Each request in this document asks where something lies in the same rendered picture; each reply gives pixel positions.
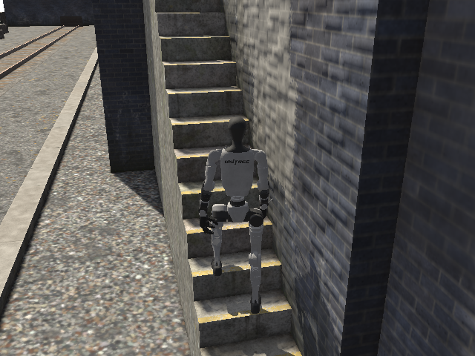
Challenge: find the robot right shin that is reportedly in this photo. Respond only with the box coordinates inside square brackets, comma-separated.
[250, 254, 261, 303]

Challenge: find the left robot thigh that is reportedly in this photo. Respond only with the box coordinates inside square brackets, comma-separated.
[212, 204, 228, 228]

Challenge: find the left robot forearm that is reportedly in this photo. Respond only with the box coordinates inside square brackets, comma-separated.
[198, 180, 212, 217]

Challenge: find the right robot hand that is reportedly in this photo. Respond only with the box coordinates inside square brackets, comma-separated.
[255, 206, 266, 218]

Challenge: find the right robot upper arm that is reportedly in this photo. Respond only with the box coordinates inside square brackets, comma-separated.
[252, 149, 269, 190]

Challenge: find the left robot hand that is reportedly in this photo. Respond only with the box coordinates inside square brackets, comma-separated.
[199, 215, 218, 234]

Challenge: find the left robot upper arm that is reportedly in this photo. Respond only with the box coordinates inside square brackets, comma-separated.
[203, 149, 222, 191]

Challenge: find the right robot forearm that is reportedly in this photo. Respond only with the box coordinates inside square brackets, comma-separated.
[259, 181, 269, 210]

